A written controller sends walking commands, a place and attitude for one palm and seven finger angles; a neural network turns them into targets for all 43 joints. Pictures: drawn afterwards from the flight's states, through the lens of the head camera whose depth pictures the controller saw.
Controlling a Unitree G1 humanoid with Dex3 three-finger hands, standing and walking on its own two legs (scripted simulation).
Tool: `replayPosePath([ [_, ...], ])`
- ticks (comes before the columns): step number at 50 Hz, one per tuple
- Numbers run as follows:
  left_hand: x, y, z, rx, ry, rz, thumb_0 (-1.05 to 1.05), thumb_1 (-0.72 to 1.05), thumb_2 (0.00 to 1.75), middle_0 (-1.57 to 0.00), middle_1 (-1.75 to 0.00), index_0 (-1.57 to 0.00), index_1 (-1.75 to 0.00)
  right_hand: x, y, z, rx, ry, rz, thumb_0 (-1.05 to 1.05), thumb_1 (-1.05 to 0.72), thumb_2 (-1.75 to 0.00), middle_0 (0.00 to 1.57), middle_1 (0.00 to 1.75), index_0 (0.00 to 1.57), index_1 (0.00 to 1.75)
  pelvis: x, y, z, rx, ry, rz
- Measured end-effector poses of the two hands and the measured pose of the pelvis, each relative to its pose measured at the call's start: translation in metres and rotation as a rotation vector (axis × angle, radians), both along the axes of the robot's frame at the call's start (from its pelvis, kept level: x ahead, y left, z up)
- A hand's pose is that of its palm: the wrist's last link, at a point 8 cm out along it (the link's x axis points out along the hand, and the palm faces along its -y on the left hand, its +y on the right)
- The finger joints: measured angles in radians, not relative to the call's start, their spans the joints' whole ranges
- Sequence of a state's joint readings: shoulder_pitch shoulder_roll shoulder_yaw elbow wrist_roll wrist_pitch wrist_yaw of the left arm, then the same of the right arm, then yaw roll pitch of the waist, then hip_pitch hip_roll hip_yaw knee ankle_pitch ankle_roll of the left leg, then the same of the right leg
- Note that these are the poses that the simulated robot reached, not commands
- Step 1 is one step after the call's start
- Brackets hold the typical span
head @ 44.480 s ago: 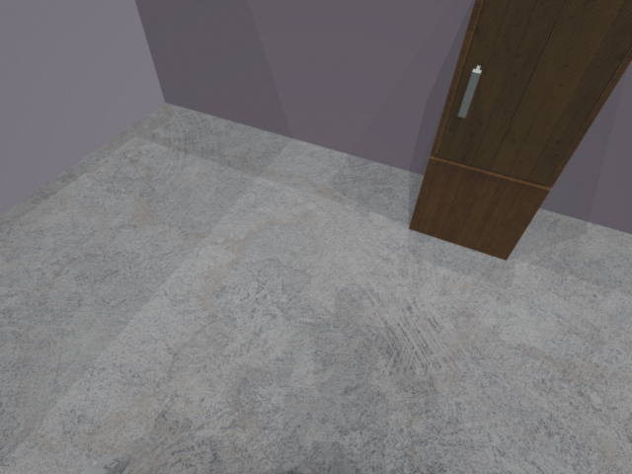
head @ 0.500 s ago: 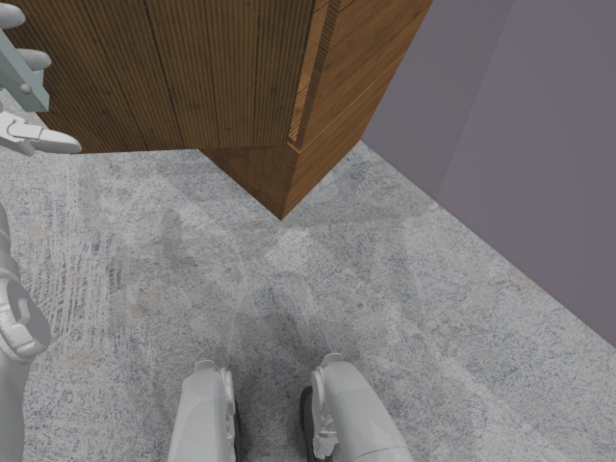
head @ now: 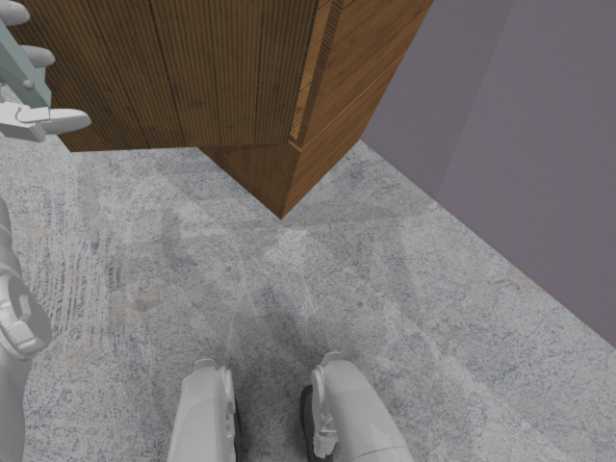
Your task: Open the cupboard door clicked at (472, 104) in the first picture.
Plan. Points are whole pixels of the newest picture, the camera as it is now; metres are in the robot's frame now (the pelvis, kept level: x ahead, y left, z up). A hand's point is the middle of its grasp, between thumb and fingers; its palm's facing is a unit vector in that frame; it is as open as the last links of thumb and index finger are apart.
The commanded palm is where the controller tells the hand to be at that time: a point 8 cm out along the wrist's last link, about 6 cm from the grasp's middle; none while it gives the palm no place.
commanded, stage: close the thumb around the handle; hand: left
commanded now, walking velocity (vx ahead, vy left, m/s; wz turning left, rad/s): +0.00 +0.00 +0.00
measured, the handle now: (7, 40) +0.58 +0.29 +0.06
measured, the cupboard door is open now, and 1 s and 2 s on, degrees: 49 58 96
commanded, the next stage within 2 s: pull the door open along its arc in 0.46 s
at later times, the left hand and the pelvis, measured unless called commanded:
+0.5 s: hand (26, 81) +0.53 +0.27 +0.06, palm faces +0.07 -1.00 -0.01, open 6.0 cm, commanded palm +0.52 +0.28 +0.05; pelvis +0.00 +0.00 +0.00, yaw +0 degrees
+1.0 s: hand (33, 128) +0.48 +0.26 +0.06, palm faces +0.03 -1.00 -0.01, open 6.1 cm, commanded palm +0.42 +0.29 +0.05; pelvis +0.02 +0.00 +0.02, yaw +0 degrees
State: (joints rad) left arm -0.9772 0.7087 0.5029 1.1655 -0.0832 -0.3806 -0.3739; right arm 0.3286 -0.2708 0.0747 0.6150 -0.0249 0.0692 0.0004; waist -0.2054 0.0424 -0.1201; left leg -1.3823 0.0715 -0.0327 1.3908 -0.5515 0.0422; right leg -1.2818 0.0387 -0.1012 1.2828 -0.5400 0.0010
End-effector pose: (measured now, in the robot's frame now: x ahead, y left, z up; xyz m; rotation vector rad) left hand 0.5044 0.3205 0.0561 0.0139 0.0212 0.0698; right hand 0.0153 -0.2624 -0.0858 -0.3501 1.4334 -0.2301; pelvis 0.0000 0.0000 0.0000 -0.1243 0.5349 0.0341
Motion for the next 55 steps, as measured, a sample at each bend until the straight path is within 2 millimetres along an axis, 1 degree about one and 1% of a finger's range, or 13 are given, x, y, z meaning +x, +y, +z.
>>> replayPosePath([
  [7,-0.002,0.001,0.001,-0.003,0.009,0.001,-0.01,0.10,0.55,-0.32,-1.26,-0.32,-1.26,-0.006,0.005,0.002,0.011,0.012,-0.006,0.01,-0.90,-0.90,0.20,0.30,0.21,0.30,0.000,0.002,0.002,0.000,-0.005,0.000],
  [16,-0.001,0.001,0.002,-0.001,0.006,0.005,0.00,0.58,0.76,-0.36,-1.32,-0.35,-1.31,-0.009,0.005,0.004,0.004,0.021,-0.008,0.01,-0.90,-0.90,0.20,0.30,0.21,0.30,0.000,0.003,0.003,0.000,-0.003,0.002],
  [19,0.000,0.001,0.002,-0.002,0.005,0.004,0.00,0.69,0.81,-0.36,-1.33,-0.36,-1.33,-0.009,0.004,0.004,0.002,0.023,-0.005,0.01,-0.90,-0.90,0.20,0.30,0.21,0.30,0.001,0.003,0.003,0.000,-0.003,0.003],
  [33,0.003,0.002,0.002,0.000,0.001,-0.005,0.00,0.69,0.79,-0.36,-1.35,-0.35,-1.35,-0.002,-0.001,0.001,-0.006,0.004,0.000,0.01,-0.90,-0.90,0.20,0.30,0.21,0.30,-0.001,0.000,-0.001,0.000,0.004,-0.001],
  [37,-0.001,0.001,0.001,0.000,0.000,-0.006,0.00,0.70,0.78,-0.35,-1.35,-0.35,-1.35,0.001,0.000,0.000,0.004,-0.009,-0.010,0.01,-0.90,-0.90,0.20,0.30,0.21,0.30,0.000,0.000,0.000,0.004,0.001,-0.008],
  [40,-0.007,0.000,0.001,-0.001,0.001,-0.010,0.00,0.70,0.76,-0.35,-1.35,-0.34,-1.35,0.005,0.002,0.001,0.017,-0.019,-0.016,0.01,-0.90,-0.90,0.20,0.30,0.21,0.30,0.002,0.000,0.003,0.010,-0.003,-0.013],
  [44,-0.019,-0.002,0.002,-0.003,0.004,-0.019,0.00,0.69,0.73,-0.34,-1.34,-0.34,-1.35,0.015,0.004,0.003,0.039,-0.043,-0.023,0.01,-0.90,-0.90,0.20,0.30,0.21,0.30,0.007,0.001,0.009,0.019,-0.012,-0.019],
  [47,-0.033,-0.006,0.002,-0.003,0.010,-0.028,0.00,0.69,0.72,-0.33,-1.33,-0.34,-1.35,0.027,0.006,0.007,0.055,-0.078,-0.025,0.01,-0.90,-0.90,0.20,0.30,0.21,0.30,0.011,0.002,0.015,0.025,-0.022,-0.020],
  [52,-0.066,-0.017,0.002,-0.005,0.018,-0.048,0.00,0.68,0.70,-0.31,-1.32,-0.34,-1.35,0.057,0.008,0.017,0.081,-0.167,-0.015,0.01,-0.90,-0.90,0.20,0.30,0.21,0.30,0.019,0.003,0.026,0.037,-0.047,-0.021],
  [55,-0.090,-0.030,0.002,-0.017,0.017,-0.040,0.00,0.68,0.70,-0.30,-1.32,-0.33,-1.34,0.080,0.009,0.023,0.097,-0.235,0.008,0.01,-0.90,-0.90,0.20,0.30,0.21,0.30,0.024,0.003,0.032,0.043,-0.063,-0.018],
])
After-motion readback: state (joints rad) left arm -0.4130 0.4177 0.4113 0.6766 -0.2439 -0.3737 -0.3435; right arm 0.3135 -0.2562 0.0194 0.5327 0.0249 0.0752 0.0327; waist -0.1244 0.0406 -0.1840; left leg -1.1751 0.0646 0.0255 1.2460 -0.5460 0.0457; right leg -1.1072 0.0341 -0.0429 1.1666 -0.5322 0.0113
